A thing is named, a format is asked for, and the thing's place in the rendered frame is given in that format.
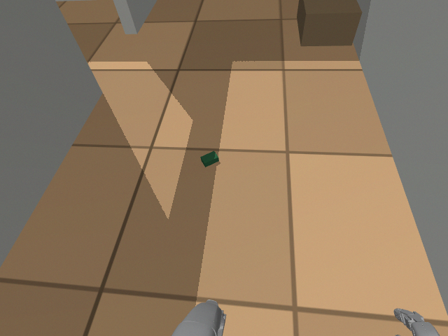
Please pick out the right robot hand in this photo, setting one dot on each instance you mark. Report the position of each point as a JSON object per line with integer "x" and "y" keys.
{"x": 415, "y": 322}

